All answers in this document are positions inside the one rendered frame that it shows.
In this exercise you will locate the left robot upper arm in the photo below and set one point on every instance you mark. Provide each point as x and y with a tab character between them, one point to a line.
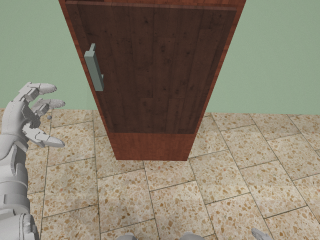
19	227

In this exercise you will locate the robot right shin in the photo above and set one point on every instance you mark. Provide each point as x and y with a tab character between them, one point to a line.
188	232

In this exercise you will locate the cupboard door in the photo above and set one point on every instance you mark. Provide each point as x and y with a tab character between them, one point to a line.
158	60

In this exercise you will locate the robot left forearm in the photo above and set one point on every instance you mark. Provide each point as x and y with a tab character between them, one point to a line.
13	176

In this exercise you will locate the right robot hand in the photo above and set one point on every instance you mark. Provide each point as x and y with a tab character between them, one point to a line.
259	235

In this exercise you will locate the handle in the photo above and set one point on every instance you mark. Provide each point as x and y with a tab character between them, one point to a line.
94	69

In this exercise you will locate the left robot hand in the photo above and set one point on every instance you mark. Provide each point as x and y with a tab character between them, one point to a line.
17	115

